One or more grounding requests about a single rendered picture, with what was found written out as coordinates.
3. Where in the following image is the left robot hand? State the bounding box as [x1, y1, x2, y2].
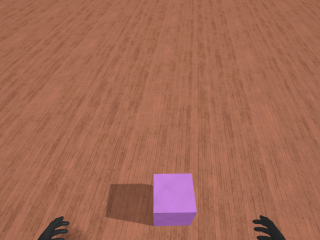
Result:
[38, 216, 70, 240]

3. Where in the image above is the carton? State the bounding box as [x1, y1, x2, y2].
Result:
[153, 173, 197, 226]

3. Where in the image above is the right robot hand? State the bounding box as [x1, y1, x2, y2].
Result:
[252, 215, 286, 240]

